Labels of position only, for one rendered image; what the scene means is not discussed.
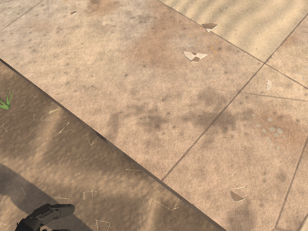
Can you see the robot left hand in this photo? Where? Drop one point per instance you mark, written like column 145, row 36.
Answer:
column 43, row 215

